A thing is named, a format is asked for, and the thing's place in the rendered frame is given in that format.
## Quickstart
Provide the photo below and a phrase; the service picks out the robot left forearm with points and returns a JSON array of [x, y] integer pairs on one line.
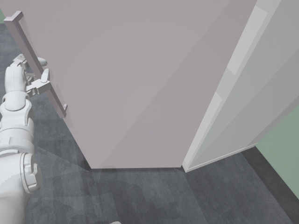
[[17, 128]]

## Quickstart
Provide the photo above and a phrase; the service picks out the robot left upper arm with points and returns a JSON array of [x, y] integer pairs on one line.
[[20, 177]]

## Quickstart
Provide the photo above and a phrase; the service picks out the robot left hand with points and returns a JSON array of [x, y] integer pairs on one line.
[[16, 79]]

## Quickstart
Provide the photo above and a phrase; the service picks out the handle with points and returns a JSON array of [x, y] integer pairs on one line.
[[21, 40]]

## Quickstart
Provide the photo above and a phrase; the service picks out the fridge door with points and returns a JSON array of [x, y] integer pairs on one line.
[[137, 75]]

